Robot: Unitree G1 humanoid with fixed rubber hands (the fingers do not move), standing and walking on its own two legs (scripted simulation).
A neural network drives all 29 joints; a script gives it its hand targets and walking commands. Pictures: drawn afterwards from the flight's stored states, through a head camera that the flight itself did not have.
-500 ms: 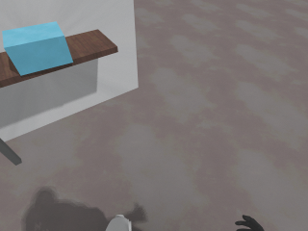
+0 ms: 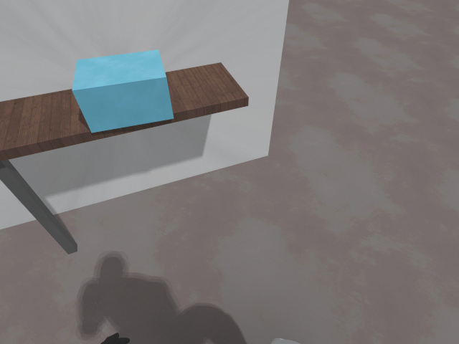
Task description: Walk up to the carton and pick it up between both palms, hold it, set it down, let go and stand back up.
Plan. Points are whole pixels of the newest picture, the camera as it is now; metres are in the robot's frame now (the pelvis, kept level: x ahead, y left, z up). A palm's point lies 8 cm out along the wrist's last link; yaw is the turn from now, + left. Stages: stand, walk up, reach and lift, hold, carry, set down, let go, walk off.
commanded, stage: walk up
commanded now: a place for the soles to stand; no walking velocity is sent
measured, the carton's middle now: (126, 89) +0.90 +0.27 +0.00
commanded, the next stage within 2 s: none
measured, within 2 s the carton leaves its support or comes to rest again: neither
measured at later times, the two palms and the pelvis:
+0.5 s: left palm out of the picture +0.16 +0.34 -0.14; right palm (270, 232) +0.38 -0.12 -0.09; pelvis +0.20 +0.08 +0.00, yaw +18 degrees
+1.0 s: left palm (70, 257) +0.37 +0.34 -0.11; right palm (254, 198) +0.51 -0.10 -0.12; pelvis +0.36 +0.10 +0.00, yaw +16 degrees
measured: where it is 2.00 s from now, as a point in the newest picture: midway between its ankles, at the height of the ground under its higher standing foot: (202, 319)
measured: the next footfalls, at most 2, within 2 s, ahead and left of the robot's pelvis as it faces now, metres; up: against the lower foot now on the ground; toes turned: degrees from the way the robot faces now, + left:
left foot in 0.36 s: +0.30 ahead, +0.22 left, +0.00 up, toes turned +19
right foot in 0.76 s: +0.47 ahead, -0.02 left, +0.00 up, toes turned +11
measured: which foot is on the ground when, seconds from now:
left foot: up 0.00-0.34, down 0.36-0.78, up 0.80-0.96, down 0.98-1.00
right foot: down 0.00-0.36, up 0.38-0.74, down 0.76-1.00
